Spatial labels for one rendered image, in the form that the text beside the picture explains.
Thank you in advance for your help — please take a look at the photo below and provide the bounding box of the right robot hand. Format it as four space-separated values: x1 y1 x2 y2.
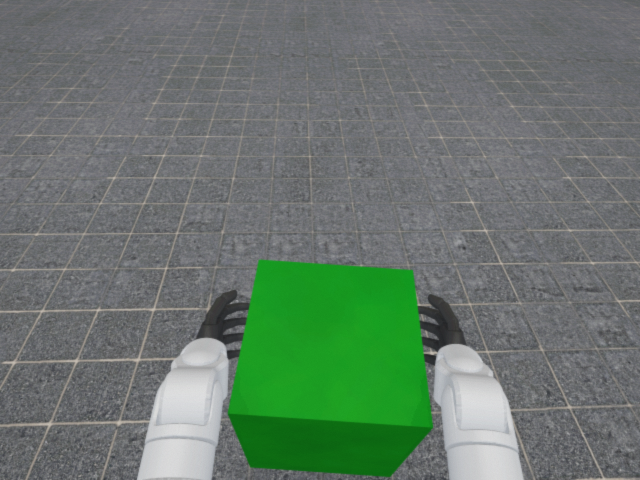
418 294 467 366

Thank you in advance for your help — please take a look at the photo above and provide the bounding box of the left robot hand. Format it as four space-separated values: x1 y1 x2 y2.
195 290 250 360

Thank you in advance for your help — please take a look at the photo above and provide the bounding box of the carton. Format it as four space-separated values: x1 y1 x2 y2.
228 260 433 477

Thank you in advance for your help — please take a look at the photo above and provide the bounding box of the left robot forearm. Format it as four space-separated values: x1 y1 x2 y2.
137 338 229 480

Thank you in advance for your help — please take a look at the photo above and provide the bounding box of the right robot forearm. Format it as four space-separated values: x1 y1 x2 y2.
433 344 524 480

